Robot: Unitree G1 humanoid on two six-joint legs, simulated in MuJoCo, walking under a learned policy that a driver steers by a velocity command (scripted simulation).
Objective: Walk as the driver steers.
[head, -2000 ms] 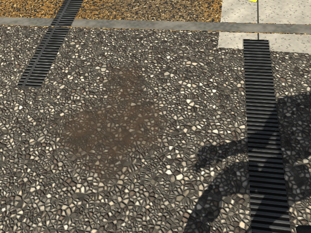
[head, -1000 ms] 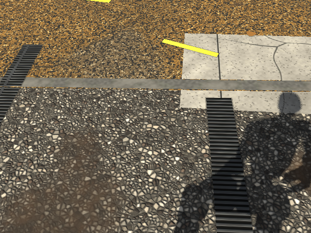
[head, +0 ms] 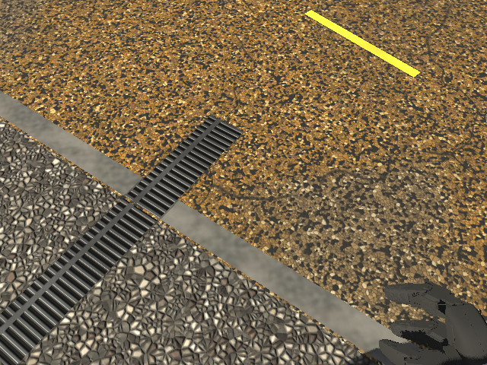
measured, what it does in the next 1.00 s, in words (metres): walks ahead, turning right: left foot, then right foot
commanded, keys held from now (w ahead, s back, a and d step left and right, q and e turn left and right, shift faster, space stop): e+shift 0.50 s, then w+e+shift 0.18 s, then w+shift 0.32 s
